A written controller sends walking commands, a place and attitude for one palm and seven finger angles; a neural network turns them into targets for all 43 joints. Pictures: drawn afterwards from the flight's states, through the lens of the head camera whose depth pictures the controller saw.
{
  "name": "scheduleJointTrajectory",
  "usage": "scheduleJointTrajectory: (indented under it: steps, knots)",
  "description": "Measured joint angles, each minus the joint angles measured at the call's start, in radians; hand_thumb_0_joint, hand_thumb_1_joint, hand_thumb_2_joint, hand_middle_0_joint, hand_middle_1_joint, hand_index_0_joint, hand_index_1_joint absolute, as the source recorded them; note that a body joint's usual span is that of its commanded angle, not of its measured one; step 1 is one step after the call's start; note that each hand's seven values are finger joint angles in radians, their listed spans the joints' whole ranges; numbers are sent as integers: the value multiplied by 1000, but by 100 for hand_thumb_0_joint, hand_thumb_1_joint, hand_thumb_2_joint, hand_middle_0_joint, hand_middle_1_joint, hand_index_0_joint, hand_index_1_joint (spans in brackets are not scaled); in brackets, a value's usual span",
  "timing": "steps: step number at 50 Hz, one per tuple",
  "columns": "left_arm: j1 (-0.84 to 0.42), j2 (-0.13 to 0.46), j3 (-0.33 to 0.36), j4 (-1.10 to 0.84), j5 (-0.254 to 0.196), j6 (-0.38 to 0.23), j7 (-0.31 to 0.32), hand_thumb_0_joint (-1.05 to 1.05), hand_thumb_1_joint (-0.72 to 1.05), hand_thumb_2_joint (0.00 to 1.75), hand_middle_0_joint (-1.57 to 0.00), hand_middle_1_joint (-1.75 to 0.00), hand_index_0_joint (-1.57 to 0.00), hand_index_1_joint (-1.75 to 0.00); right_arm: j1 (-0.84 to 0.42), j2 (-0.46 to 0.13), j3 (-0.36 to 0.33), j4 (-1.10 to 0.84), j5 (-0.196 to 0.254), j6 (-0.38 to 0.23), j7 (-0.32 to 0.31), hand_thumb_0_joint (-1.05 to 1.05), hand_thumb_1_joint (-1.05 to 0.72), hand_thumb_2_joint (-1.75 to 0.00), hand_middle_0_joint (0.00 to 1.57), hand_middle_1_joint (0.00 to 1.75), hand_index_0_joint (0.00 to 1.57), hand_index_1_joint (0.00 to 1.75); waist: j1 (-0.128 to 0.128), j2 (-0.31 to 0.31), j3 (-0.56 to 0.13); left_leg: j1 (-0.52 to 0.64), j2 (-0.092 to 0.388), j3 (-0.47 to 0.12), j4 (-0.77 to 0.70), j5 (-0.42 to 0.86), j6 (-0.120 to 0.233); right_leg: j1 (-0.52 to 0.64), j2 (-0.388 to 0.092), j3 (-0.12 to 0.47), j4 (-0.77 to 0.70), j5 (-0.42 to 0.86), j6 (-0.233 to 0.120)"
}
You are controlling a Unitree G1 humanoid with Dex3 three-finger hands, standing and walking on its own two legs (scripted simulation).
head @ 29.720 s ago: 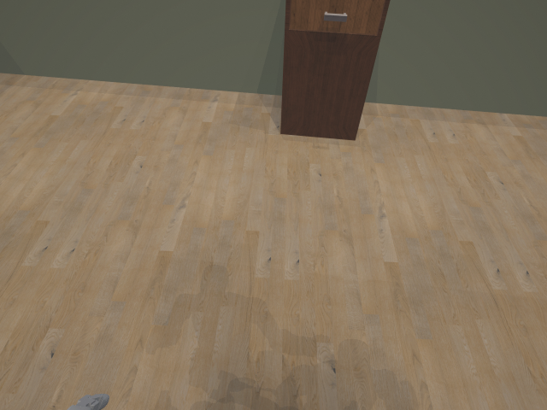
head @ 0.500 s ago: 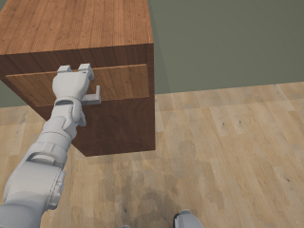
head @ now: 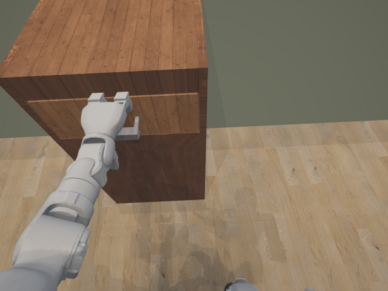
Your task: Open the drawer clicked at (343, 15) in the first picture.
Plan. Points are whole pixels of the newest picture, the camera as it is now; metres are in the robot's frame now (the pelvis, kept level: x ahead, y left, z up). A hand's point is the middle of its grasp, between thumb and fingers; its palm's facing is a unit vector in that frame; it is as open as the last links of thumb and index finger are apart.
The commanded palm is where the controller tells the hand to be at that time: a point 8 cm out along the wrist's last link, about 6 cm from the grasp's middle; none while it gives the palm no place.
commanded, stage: re-aim the fingers above the handle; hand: left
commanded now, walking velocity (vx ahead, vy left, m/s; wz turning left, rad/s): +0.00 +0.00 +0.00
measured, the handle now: (120, 127) +0.51 +0.20 -0.04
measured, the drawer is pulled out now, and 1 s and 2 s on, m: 0.00 0.00 0.00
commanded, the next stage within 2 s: lower the fingers behind the handle in 1.82 s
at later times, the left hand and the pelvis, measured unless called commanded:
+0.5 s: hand (112, 132) +0.45 +0.19 +0.02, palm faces -0.02 +0.02 -1.00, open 13.8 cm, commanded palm +0.43 +0.19 +0.07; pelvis -0.01 +0.00 +0.00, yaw -1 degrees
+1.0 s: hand (108, 126) +0.47 +0.20 +0.02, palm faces -0.04 +0.03 -1.00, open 13.7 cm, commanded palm +0.45 +0.20 +0.07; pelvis -0.01 +0.00 +0.00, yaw -1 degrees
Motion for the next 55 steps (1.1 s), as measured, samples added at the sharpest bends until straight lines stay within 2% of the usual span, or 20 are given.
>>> scheduleJointTrajectory:
  steps: [10,17,21,26,31,38,43,46,55]
  knots:
    - [-6,11,25,16,-6,-8,-26,0,-49,30,-32,-120,-32,-120,42,-6,0,1,4,4,-3,0,-91,-90,20,30,20,30,-11,4,-8,-1,4,20,-6,4,0,-13,7,20,1,9,-1]
    - [20,15,42,1,5,-27,-2,0,-49,30,-32,-120,-32,-120,57,-14,-7,15,3,-3,-2,0,-91,-90,20,30,20,30,-15,2,-2,-6,4,26,-1,7,0,-21,9,26,7,13,-2]
    - [6,27,40,20,5,-12,11,0,-49,30,-32,-120,-32,-120,50,-16,-6,23,5,-9,-5,0,-91,-90,20,30,20,30,-19,-2,4,-10,4,25,2,11,-1,-24,8,25,8,17,-3]
    - [-35,40,24,60,-4,3,-2,0,-49,30,-32,-120,-32,-120,42,-16,-2,23,9,-23,-11,0,-91,-90,20,30,20,30,-26,-7,10,-17,2,20,1,19,-1,-27,5,21,4,25,-3]
    - [-60,34,12,72,-6,-9,-18,0,-49,30,-32,-120,-32,-120,46,-16,-2,14,8,-33,-14,0,-91,-90,20,30,20,30,-28,-8,3,-27,1,19,3,21,-1,-34,4,20,3,28,-3]
    - [-46,25,40,61,5,-21,-2,0,-49,30,-32,-120,-32,-120,46,-16,4,8,3,-28,-5,0,-91,-90,20,30,20,30,-32,-8,-7,-37,3,29,12,14,0,-51,8,30,15,23,-2]
    - [-64,64,65,91,12,1,-2,0,-49,30,-32,-120,-32,-120,32,-17,17,9,5,-24,-8,0,-91,-90,20,30,20,30,-43,-9,4,-51,3,31,24,9,0,-67,8,32,28,20,-1]
    - [-79,85,51,94,-1,-6,-22,0,-49,30,-32,-120,-33,-121,42,-17,10,6,6,-30,-11,0,-91,-90,20,30,20,30,-40,-7,6,-61,3,27,27,10,1,-73,7,29,28,20,-1]
    - [-87,84,34,91,-10,-39,-54,0,-49,30,-32,-122,-34,-121,74,-21,2,15,6,-30,-12,0,-91,-90,20,30,20,30,-33,-10,-8,-73,2,15,36,3,2,-76,5,17,27,15,0]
